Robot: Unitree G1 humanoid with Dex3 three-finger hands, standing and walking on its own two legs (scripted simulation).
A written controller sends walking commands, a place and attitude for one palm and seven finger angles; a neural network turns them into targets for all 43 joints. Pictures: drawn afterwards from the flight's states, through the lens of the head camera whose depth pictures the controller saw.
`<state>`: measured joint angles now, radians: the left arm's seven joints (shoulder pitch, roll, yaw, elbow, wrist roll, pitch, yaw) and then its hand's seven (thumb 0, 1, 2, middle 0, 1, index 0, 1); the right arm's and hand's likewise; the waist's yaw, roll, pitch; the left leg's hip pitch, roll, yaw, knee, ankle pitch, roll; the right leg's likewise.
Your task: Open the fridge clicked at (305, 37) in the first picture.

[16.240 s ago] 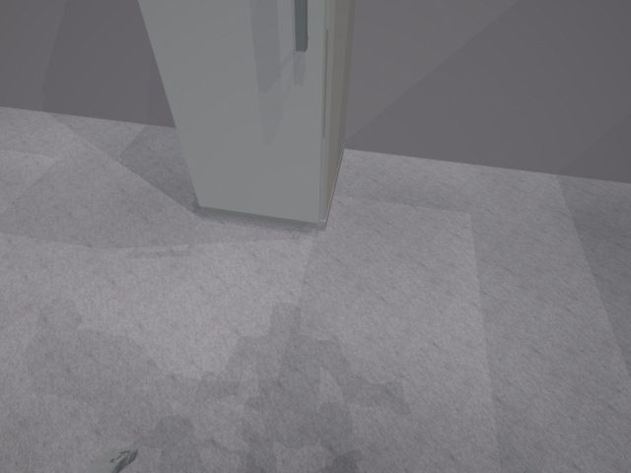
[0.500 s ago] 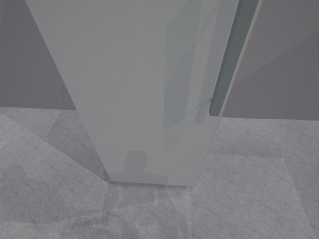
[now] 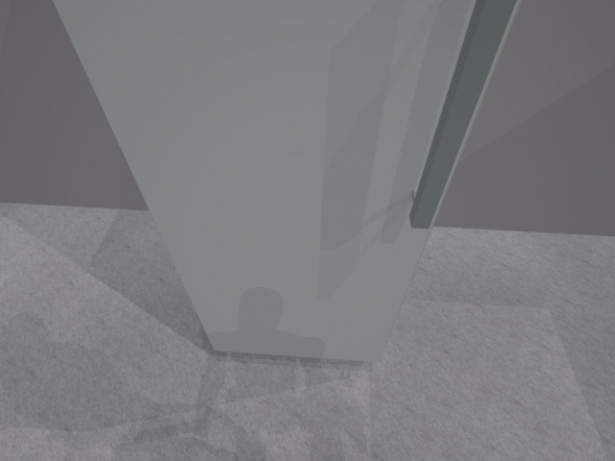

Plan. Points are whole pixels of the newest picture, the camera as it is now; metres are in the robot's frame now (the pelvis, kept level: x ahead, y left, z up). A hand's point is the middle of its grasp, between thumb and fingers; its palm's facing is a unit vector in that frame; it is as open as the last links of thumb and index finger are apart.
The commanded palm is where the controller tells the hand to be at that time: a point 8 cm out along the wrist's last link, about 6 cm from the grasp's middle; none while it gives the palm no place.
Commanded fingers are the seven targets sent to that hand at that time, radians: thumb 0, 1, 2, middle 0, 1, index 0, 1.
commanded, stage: look again from close up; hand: right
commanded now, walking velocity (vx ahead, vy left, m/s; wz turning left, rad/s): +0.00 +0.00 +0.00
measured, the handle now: (454, 97) +0.48 -0.14 +0.24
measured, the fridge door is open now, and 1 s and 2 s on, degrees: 0 0 0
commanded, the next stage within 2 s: raise the hand to about handle height in 0.22 s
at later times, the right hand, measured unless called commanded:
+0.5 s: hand (480, 416) +0.19 -0.19 -0.01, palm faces +0.28 +0.95 -0.13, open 7.6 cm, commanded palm +0.10 -0.24 -0.04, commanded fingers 0.00 -0.67 -0.80 0.22 0.45 0.22 0.45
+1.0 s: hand (508, 429) +0.17 -0.20 +0.04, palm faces -0.03 +0.99 -0.11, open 10.1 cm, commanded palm +0.13 -0.26 +0.06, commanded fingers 0.00 -0.08 -0.55 0.26 0.82 0.26 0.82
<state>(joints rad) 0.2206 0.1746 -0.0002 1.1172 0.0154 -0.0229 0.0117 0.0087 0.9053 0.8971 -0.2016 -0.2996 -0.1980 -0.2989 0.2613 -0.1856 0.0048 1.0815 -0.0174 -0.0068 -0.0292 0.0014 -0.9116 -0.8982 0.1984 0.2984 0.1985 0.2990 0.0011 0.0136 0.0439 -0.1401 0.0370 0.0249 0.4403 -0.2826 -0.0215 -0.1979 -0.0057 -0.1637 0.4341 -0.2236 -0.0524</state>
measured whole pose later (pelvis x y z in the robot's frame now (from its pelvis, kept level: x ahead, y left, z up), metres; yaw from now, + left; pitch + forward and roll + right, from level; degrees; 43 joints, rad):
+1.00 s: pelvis -0.04 +0.05 -0.04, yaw -6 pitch +4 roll +2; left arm 0.19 0.24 -0.04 0.63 -0.05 -0.26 0.09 0.02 0.90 0.90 -0.20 -0.30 -0.20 -0.30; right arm 0.23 -0.36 -0.27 0.11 0.35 -0.32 0.49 0.01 -0.31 -0.64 0.24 0.68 0.24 0.68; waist -0.03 -0.04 -0.03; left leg -0.44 -0.01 0.16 0.81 -0.43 0.05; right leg -0.58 -0.07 -0.01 0.86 -0.34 0.00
